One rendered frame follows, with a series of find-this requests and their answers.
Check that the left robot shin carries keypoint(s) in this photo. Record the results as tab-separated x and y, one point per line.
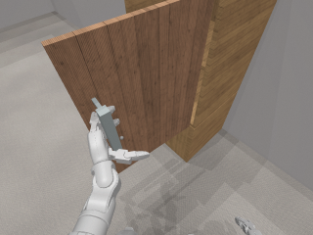
129	228

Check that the handle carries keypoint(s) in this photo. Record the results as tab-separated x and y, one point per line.
105	117

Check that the right robot hand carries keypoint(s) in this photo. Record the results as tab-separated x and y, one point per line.
247	226

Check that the left robot hand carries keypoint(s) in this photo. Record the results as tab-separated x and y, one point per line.
98	144

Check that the left robot forearm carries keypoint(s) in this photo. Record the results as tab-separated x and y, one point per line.
96	215

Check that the cupboard door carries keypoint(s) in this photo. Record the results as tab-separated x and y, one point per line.
145	63

